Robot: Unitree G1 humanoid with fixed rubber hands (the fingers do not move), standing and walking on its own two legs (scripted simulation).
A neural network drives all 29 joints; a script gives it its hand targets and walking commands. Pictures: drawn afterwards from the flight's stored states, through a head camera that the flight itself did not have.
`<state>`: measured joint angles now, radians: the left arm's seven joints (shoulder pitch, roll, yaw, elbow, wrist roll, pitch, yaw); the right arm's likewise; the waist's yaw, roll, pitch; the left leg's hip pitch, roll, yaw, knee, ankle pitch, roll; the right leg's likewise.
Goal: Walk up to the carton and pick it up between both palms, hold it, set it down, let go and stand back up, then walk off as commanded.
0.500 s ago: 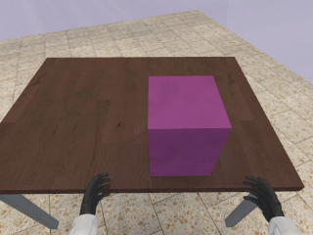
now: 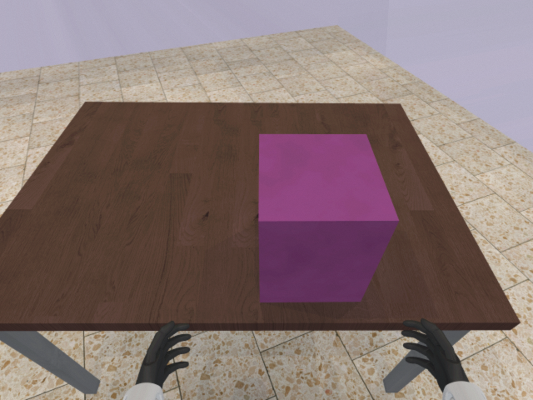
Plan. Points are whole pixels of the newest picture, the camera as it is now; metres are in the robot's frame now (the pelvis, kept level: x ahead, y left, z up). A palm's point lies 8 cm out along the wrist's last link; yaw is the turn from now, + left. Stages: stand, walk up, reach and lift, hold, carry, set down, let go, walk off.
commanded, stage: set down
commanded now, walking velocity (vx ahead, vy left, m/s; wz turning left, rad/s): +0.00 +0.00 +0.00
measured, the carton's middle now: (311, 220) +0.46 -0.02 -0.01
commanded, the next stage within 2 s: let go in 0.30 s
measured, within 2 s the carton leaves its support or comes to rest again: neither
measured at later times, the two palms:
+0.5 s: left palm (151, 396) +0.17 +0.21 -0.08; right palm out of the picture +0.19 -0.23 -0.08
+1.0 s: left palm out of the picture +0.14 +0.25 -0.09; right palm out of the picture +0.18 -0.24 -0.09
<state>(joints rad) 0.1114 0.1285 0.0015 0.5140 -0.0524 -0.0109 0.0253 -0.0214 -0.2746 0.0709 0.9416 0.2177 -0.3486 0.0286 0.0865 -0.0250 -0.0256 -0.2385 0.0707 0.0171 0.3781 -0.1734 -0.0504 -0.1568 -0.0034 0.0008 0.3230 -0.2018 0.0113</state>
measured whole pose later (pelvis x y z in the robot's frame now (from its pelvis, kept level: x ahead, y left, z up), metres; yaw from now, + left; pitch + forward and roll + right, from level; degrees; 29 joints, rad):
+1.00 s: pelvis +0.00 +0.00 -0.01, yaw +0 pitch -2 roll -1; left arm 0.20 0.24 0.02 0.58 0.02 0.03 0.00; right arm 0.04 -0.27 0.07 0.94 0.04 -0.11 0.00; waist 0.07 -0.02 0.02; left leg -0.20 0.07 0.01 0.47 -0.24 -0.05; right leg -0.12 0.00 0.00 0.41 -0.26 0.01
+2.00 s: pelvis -0.01 +0.00 -0.01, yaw +0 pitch -3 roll -1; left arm 0.22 0.32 0.04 0.85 0.02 -0.01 0.00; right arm 0.06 -0.29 0.07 0.94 0.04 -0.03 -0.01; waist 0.07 0.00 0.02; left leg -0.20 0.07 0.01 0.48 -0.23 -0.05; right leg -0.12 0.00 0.00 0.43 -0.26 0.01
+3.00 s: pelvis -0.08 +0.04 -0.03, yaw +0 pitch -10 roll -3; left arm 0.19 0.38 0.04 0.84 0.00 0.04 0.00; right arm 0.12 -0.38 0.07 0.93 0.04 0.05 -0.01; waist 0.06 -0.01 0.19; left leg -0.28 0.03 0.01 0.70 -0.23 0.02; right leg -0.24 -0.02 0.03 0.77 -0.41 0.01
